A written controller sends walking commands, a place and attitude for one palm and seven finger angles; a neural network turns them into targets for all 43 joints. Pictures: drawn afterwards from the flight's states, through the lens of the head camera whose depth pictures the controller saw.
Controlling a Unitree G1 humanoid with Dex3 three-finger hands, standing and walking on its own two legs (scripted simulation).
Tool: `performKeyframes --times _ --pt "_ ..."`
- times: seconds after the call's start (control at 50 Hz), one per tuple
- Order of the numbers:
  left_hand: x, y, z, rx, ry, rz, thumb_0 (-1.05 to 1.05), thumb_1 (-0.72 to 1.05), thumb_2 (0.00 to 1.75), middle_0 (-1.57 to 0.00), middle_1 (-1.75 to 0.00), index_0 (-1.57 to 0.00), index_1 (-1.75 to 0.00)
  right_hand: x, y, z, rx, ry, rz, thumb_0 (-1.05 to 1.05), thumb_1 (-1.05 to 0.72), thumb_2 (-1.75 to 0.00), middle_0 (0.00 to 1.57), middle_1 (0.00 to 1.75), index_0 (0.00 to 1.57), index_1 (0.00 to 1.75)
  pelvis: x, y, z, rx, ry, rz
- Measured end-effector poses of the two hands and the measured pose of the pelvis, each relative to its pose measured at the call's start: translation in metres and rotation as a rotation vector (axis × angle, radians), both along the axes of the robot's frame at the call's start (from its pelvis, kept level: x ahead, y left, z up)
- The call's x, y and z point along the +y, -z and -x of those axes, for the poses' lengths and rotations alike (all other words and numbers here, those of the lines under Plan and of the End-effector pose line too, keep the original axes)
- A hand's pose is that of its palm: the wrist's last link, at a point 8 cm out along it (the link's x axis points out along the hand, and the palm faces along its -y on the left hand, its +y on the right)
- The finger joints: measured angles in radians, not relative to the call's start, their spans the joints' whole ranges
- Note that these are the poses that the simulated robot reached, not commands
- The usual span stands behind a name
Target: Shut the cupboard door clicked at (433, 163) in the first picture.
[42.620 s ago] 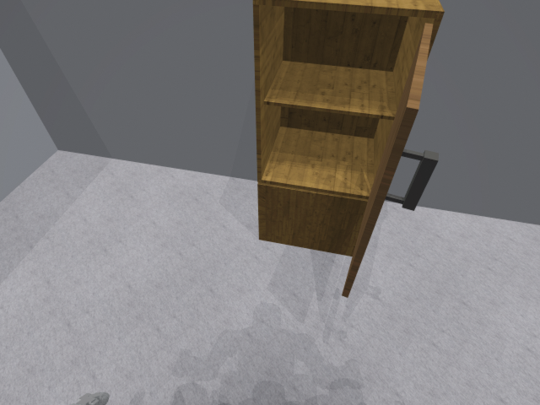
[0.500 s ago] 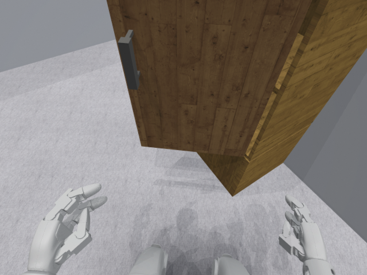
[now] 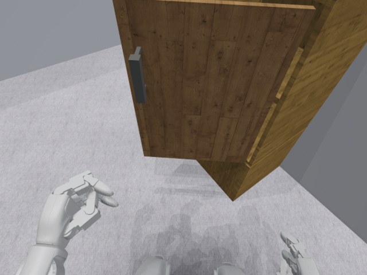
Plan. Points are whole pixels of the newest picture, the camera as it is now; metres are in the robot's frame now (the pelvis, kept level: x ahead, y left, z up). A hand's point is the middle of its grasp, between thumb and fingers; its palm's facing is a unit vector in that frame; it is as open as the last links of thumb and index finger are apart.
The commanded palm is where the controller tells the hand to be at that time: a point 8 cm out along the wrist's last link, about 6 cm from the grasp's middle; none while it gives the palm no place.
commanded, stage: raise the hand and make a fist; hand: left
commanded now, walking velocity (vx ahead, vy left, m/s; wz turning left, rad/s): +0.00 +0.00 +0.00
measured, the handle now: (139, 75) +0.56 +0.15 +0.12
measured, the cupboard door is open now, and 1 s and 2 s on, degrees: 51 51 51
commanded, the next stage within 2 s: bring the fist close to the handle in 0.94 s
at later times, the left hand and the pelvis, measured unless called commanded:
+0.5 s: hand (99, 179) +0.26 +0.17 +0.12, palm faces -0.01 -1.00 -0.07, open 3.1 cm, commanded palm +0.24 +0.22 +0.12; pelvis +0.04 -0.02 +0.03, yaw +0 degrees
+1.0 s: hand (116, 183) +0.25 +0.14 +0.12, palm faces -0.03 -1.00 -0.06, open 3.1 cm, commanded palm +0.23 +0.20 +0.13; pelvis +0.03 -0.04 +0.03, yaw +0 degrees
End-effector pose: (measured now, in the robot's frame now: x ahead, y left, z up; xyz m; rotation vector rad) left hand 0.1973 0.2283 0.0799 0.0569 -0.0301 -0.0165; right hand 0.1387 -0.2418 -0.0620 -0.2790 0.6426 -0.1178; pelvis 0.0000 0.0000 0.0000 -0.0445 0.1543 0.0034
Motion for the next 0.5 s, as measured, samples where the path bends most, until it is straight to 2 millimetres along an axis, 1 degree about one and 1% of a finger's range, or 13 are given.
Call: performKeyframes --times 0.06,0.1,0.14,0.2,0.26,0.3,0.34,0.38,0.42,0.46,0.5 --pt "-0.007 0.007 -0.007 0.066 0.058 0.011 0.01 0.90 0.90 -0.98 -1.14 -0.98 -1.15 0.005 -0.008 -0.018 -0.041 0.001 -0.006 0.01 -0.91 -0.90 0.20 0.30 0.20 0.30 0.002 -0.003 -0.005 -0.001 0.003 -0.001" --pt "-0.006 0.006 -0.011 0.091 0.056 0.011 0.01 0.90 0.90 -1.01 -1.18 -1.02 -1.19 0.010 -0.016 -0.031 -0.069 0.001 -0.014 0.01 -0.91 -0.90 0.20 0.30 0.20 0.30 0.002 -0.006 -0.010 -0.004 0.007 -0.003" --pt "-0.001 -0.002 -0.015 0.082 0.023 0.008 0.01 0.90 0.90 -1.05 -1.22 -1.05 -1.23 0.015 -0.023 -0.042 -0.094 -0.007 -0.024 0.01 -0.91 -0.90 0.20 0.30 0.20 0.30 0.001 -0.009 -0.015 -0.009 0.007 -0.004" --pt "0.010 -0.019 -0.019 0.022 -0.042 0.001 0.02 0.90 0.89 -1.11 -1.28 -1.11 -1.29 0.022 -0.030 -0.058 -0.118 -0.036 -0.041 0.01 -0.91 -0.90 0.20 0.30 0.20 0.30 0.000 -0.013 -0.022 -0.014 0.003 -0.002" --pt "0.012 -0.032 -0.024 -0.017 -0.062 -0.006 0.02 0.90 0.90 -1.16 -1.34 -1.16 -1.35 0.028 -0.033 -0.070 -0.122 -0.071 -0.056 0.01 -0.91 -0.90 0.20 0.30 0.20 0.30 -0.002 -0.016 -0.027 -0.018 -0.005 0.001" --pt "0.008 -0.032 -0.029 -0.002 -0.041 -0.005 0.01 0.90 0.90 -1.19 -1.38 -1.20 -1.38 0.029 -0.032 -0.075 -0.117 -0.085 -0.065 0.01 -0.91 -0.90 0.20 0.30 0.20 0.30 -0.004 -0.017 -0.029 -0.019 -0.009 0.001" --pt "0.002 -0.027 -0.033 0.041 -0.007 0.000 0.01 0.90 0.90 -1.22 -1.41 -1.23 -1.42 0.028 -0.031 -0.077 -0.106 -0.085 -0.073 0.01 -0.90 -0.90 0.20 0.30 0.20 0.30 -0.005 -0.019 -0.031 -0.021 -0.009 -0.001" --pt "-0.003 -0.023 -0.037 0.087 0.022 0.005 0.01 0.90 0.90 -1.25 -1.44 -1.25 -1.44 0.025 -0.030 -0.077 -0.094 -0.077 -0.077 0.01 -0.90 -0.90 0.20 0.30 0.20 0.30 -0.008 -0.021 -0.034 -0.022 -0.007 -0.005" --pt "-0.005 -0.022 -0.039 0.111 0.028 0.004 0.01 0.90 0.90 -1.26 -1.46 -1.26 -1.46 0.021 -0.029 -0.075 -0.080 -0.063 -0.076 0.01 -0.90 -0.90 0.20 0.30 0.20 0.30 -0.011 -0.023 -0.036 -0.025 -0.004 -0.010" --pt "-0.003 -0.028 -0.042 0.097 0.013 0.000 0.01 0.90 0.90 -1.27 -1.47 -1.28 -1.47 0.015 -0.029 -0.073 -0.067 -0.050 -0.075 0.01 -0.90 -0.90 0.20 0.30 0.20 0.30 -0.014 -0.025 -0.039 -0.029 -0.001 -0.013" --pt "-0.001 -0.040 -0.044 0.054 -0.012 -0.009 0.02 0.90 0.90 -1.28 -1.48 -1.28 -1.48 0.009 -0.028 -0.070 -0.056 -0.041 -0.073 0.01 -0.90 -0.90 0.20 0.30 0.20 0.30 -0.017 -0.026 -0.041 -0.034 -0.002 -0.015"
